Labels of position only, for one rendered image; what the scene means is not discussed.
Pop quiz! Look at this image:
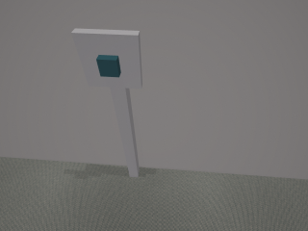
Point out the panel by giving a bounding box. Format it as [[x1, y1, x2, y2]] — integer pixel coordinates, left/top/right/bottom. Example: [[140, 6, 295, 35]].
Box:
[[71, 28, 142, 178]]

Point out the button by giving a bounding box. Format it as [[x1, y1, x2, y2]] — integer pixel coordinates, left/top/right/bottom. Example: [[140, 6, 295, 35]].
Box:
[[96, 55, 121, 78]]

